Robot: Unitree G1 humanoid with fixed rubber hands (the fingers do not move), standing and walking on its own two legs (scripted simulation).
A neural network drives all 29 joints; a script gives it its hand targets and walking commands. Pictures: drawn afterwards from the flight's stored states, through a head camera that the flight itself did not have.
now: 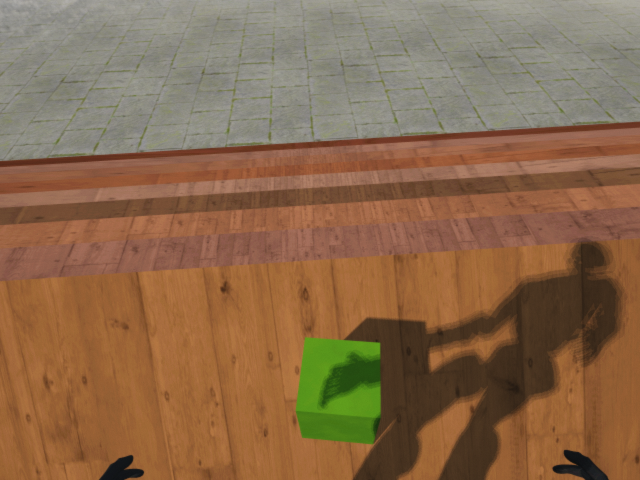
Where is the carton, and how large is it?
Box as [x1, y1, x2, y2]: [296, 337, 380, 443]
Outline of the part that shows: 305,337 296,404 296,414 302,437 372,443 380,418 379,343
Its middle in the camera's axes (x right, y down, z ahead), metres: +0.06 +0.42 +1.12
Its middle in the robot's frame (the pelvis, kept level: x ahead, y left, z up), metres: +0.45 -0.01 -0.66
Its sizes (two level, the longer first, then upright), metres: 0.210 0.200 0.250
